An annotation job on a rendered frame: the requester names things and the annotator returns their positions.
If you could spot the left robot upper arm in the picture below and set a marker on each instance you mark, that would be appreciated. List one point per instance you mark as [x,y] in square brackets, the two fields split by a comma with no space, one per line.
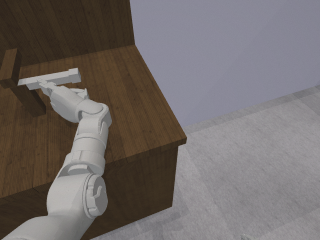
[73,203]

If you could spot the robot left forearm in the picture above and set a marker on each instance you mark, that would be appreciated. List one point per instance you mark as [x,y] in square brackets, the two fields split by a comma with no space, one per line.
[90,141]

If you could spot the tap lever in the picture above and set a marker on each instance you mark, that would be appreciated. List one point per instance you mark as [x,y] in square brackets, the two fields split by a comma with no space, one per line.
[71,76]

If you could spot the robot left hand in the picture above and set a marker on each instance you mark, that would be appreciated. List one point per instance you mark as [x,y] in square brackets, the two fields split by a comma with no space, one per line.
[63,100]

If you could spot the counter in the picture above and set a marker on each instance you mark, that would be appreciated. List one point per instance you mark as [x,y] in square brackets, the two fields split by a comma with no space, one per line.
[41,37]

